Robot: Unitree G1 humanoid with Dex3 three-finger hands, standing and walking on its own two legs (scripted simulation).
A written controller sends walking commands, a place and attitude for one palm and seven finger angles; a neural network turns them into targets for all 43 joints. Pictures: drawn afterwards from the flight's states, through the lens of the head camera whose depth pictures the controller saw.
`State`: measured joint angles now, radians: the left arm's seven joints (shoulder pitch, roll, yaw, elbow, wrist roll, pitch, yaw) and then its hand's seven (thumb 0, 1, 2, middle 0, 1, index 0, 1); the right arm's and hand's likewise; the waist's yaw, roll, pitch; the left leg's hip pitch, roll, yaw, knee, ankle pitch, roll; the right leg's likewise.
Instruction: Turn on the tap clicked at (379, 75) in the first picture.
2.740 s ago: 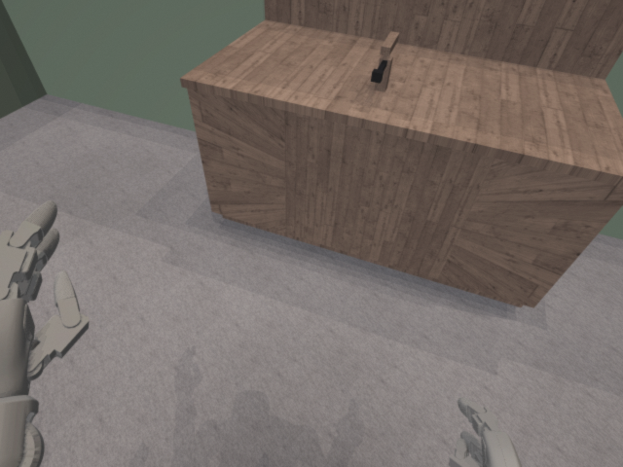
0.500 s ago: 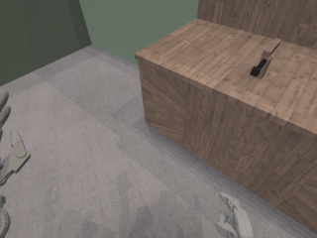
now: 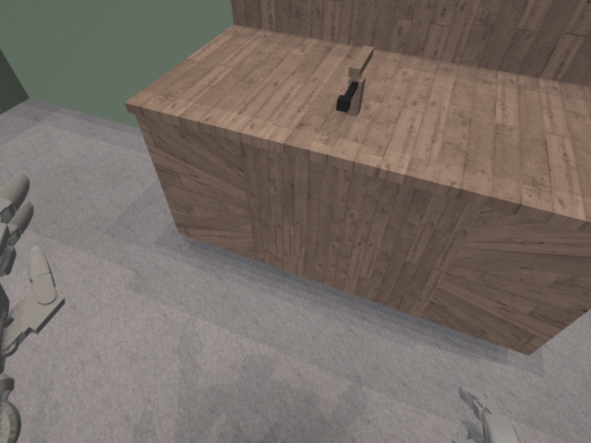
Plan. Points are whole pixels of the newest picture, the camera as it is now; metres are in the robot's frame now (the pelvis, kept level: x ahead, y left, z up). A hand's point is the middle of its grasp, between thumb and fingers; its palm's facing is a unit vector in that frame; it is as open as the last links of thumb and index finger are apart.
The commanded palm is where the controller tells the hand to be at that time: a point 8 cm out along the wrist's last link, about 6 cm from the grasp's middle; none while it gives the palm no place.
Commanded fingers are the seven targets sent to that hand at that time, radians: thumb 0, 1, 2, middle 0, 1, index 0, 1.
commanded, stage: turn to face it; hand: left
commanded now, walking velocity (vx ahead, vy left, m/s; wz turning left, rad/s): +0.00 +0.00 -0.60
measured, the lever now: (343, 103) +0.85 -0.06 +0.02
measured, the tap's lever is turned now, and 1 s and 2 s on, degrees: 0 0 0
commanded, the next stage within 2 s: take the last steps up to it in 1.02 s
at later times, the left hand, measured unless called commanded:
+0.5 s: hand (227, 307) +0.22 +0.09 +0.17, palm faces +0.01 -0.87 -0.50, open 7.4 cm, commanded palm +0.18 +0.16 +0.18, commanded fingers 0.00 0.90 0.90 -0.20 -0.30 -0.20 -0.30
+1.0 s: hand (301, 342) +0.19 +0.01 +0.17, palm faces -0.11 -0.89 -0.44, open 7.4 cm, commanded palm +0.16 +0.09 +0.18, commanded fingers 0.00 0.90 0.90 -0.20 -0.30 -0.20 -0.30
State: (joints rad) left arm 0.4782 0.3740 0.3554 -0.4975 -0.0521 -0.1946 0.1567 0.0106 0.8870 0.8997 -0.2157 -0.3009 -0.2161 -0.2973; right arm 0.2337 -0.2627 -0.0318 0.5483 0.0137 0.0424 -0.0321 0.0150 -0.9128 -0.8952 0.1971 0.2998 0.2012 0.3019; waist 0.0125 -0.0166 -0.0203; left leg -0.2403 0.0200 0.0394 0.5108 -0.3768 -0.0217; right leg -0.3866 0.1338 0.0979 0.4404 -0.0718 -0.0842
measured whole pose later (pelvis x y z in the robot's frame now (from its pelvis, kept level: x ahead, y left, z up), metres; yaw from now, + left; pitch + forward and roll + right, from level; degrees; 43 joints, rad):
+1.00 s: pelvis -0.13 -0.06 -0.01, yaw -33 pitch -2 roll -2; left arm 0.40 0.37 0.33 -0.49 -0.01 -0.20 0.15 0.01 0.89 0.90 -0.21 -0.30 -0.21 -0.30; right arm 0.21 -0.13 0.04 0.57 0.01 -0.07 0.00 0.01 -0.91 -0.89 0.21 0.30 0.21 0.30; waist 0.02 0.06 0.08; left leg -0.30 0.20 0.12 0.68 -0.34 -0.07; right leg -0.30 0.01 -0.08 0.59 -0.25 0.00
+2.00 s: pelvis -0.05 -0.06 -0.01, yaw -33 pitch +0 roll +2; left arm 0.48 0.37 0.37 -0.52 -0.01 -0.25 0.17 0.01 0.88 0.90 -0.22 -0.30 -0.22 -0.30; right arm 0.22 -0.24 -0.07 0.63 0.00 -0.07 -0.07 0.02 -0.91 -0.89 0.20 0.30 0.20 0.30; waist 0.01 -0.05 0.06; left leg -0.28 0.05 0.16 0.55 -0.25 0.01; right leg -0.24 -0.15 -0.08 0.68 -0.40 0.04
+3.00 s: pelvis +0.20 -0.07 -0.01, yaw -36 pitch -1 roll +1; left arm 0.52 0.41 0.37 -0.55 -0.02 -0.22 0.14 0.01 0.89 0.90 -0.22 -0.30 -0.21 -0.30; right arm 0.22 -0.13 0.04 0.62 0.00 -0.08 -0.04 0.01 -0.91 -0.89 0.21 0.30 0.21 0.30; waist -0.01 0.03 0.04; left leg -0.27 0.06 0.18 0.61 -0.32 0.01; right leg -0.34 -0.03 -0.16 0.60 -0.26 -0.02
